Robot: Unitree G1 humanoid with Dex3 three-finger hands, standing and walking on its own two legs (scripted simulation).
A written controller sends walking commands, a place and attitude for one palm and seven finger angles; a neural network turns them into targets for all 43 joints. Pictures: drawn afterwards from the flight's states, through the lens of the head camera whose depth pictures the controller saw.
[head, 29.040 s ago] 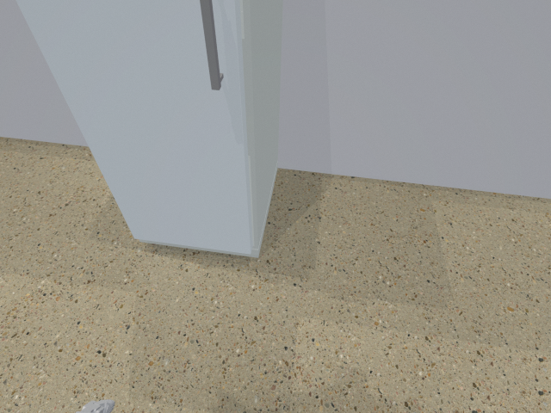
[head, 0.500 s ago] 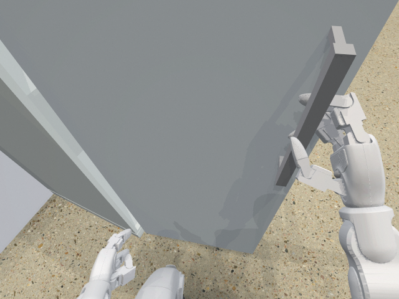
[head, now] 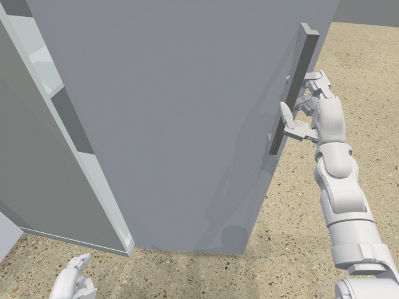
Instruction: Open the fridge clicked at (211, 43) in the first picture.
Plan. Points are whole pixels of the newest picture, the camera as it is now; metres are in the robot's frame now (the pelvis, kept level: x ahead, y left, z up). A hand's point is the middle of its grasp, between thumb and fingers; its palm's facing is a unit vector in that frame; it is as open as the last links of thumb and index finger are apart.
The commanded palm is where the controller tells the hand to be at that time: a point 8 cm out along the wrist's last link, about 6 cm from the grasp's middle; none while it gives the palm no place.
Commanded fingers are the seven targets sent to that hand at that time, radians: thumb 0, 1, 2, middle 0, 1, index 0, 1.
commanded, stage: stop walking and hold the door back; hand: right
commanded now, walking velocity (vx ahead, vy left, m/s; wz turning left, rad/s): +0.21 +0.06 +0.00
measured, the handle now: (285, 98) +0.44 -0.14 +0.21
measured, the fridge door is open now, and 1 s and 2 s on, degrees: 81 74 72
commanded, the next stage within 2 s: loosen the grip on the handle in 0.80 s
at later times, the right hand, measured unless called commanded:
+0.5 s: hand (287, 105) +0.43 -0.14 +0.20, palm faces +0.02 +0.97 -0.22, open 7.4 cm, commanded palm +0.41 -0.21 +0.17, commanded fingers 0.00 -0.90 -0.90 0.45 1.40 0.45 1.40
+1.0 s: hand (296, 103) +0.44 -0.16 +0.20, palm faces -0.10 +0.98 -0.17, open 7.5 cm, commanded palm +0.40 -0.20 +0.19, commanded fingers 0.00 -0.17 -0.55 0.45 1.40 0.45 1.40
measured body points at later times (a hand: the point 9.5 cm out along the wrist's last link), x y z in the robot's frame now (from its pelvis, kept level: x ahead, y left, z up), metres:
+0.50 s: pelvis -0.03 -0.03 -0.01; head -0.01 -0.02 +0.44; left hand +0.03 +0.25 -0.12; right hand +0.42 -0.20 +0.21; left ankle +0.01 +0.10 -0.74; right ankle +0.02 -0.15 -0.70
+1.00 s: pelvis -0.01 -0.06 -0.01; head +0.00 -0.07 +0.44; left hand +0.11 +0.18 -0.10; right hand +0.44 -0.21 +0.21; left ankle -0.01 +0.08 -0.74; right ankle +0.04 -0.16 -0.74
